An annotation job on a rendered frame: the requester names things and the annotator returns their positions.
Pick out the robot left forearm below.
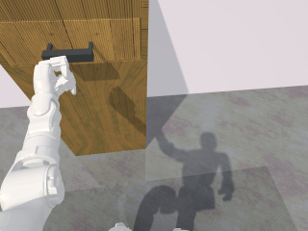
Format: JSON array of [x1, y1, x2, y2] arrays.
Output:
[[0, 92, 62, 211]]

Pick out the cabinet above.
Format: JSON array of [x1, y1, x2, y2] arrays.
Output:
[[0, 0, 149, 156]]

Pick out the left robot shin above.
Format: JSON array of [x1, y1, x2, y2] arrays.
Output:
[[115, 222, 126, 227]]

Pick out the drawer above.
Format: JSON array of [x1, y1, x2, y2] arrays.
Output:
[[0, 17, 141, 65]]

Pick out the handle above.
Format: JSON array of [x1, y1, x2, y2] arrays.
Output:
[[41, 41, 94, 63]]

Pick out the left robot upper arm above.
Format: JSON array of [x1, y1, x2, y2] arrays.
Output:
[[0, 165, 65, 231]]

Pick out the robot left hand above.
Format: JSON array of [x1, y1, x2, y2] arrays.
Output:
[[33, 56, 76, 100]]

